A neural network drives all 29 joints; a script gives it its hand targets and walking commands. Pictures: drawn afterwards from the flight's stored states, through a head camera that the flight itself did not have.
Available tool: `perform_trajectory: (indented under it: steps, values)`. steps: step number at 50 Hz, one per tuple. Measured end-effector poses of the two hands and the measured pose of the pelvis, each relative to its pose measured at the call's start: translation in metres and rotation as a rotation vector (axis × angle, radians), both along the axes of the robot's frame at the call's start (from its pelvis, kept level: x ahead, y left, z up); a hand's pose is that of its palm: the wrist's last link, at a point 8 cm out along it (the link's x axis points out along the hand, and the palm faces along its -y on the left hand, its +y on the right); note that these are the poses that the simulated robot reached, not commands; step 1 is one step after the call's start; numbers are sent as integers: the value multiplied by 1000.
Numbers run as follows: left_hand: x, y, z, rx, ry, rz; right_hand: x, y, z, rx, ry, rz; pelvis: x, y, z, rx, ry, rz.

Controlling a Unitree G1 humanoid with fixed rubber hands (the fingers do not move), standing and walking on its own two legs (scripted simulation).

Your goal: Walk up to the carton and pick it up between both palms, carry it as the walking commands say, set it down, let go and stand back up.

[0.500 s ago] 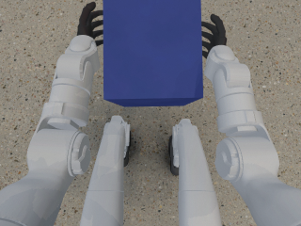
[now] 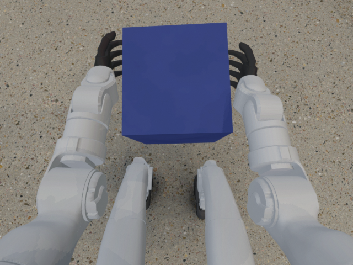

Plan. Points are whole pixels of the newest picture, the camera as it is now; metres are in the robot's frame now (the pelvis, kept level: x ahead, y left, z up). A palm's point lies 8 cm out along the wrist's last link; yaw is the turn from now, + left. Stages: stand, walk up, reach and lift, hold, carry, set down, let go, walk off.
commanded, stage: reach and lift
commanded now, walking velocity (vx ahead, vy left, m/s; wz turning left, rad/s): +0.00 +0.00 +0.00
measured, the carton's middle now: (177, 96) +0.45 +0.00 -0.10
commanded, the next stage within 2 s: none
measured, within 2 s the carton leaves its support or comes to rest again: neither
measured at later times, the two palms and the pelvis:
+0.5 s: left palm (90, 57) +0.45 +0.15 +0.07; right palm (262, 68) +0.44 -0.14 +0.06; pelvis +0.02 +0.00 +0.06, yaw +0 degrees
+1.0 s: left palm (69, 29) +0.44 +0.15 +0.15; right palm (294, 41) +0.43 -0.14 +0.15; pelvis +0.11 +0.00 +0.10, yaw -1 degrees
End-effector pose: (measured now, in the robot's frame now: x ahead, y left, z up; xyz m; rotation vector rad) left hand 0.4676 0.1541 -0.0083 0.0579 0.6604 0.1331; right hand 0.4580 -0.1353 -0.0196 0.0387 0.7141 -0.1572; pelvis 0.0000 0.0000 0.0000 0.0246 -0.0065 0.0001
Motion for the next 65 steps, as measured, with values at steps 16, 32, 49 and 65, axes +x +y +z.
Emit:
perform_trajectory:
  steps: [16,32,49,65]
  values:
    - [-15,1,41,-13,3,2,-13,0,45,9,-3,-16,12,2,40,-2,-57,-5]
    - [-30,0,126,-38,-24,36,-25,0,129,44,-35,-32,62,1,76,-1,59,-6]
    - [-30,-6,161,-70,15,44,-27,-5,167,-13,4,-6,111,-1,103,0,-30,-13]
    - [-33,-8,166,-87,25,62,-29,-7,172,-8,13,-3,123,-5,108,4,-39,-14]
